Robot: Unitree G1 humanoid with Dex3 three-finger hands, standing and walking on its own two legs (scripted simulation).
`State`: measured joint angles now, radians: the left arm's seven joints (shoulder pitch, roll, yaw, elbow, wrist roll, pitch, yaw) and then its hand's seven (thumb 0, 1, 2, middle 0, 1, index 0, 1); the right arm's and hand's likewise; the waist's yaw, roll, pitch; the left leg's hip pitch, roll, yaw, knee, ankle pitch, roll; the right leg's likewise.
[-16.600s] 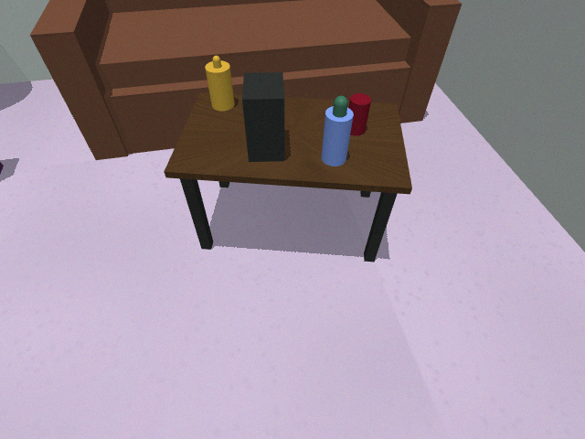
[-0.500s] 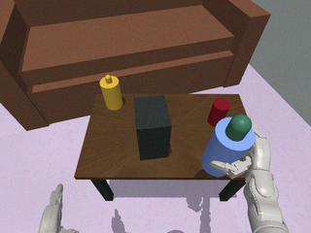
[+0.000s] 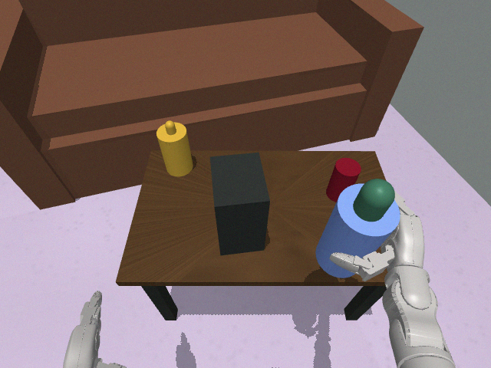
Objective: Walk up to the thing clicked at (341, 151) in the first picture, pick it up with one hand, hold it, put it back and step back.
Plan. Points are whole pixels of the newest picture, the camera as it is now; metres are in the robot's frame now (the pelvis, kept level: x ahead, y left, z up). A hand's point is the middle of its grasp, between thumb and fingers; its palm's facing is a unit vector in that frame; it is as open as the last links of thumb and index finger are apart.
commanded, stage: hold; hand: right
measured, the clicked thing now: (356, 227) +0.32 -0.15 +0.07
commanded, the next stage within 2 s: crouch in 0.48 s
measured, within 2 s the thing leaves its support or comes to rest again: neither
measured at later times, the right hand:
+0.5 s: hand (362, 234) +0.32 -0.16 +0.05, palm faces +0.15 +0.99 -0.02, open 11.5 cm
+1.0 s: hand (354, 231) +0.36 -0.17 -0.01, palm faces +0.17 +0.98 -0.01, open 11.5 cm
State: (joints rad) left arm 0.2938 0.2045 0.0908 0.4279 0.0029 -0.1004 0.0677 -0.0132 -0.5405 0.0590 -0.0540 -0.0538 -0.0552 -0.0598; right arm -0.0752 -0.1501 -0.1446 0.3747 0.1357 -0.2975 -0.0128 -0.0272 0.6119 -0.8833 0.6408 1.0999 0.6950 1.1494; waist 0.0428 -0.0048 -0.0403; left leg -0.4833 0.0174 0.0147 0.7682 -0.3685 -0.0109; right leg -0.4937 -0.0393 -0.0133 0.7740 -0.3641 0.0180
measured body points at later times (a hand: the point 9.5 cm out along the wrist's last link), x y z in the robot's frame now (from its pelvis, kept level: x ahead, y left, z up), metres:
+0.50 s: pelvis +0.00 +0.00 +0.00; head +0.03 +0.00 +0.45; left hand +0.16 +0.26 -0.06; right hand +0.31 -0.22 +0.05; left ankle +0.01 +0.13 -0.71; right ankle +0.02 -0.13 -0.71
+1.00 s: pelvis -0.01 +0.00 -0.02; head +0.05 -0.02 +0.42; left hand +0.15 +0.26 -0.06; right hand +0.34 -0.23 +0.00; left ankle +0.01 +0.13 -0.71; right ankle +0.02 -0.13 -0.71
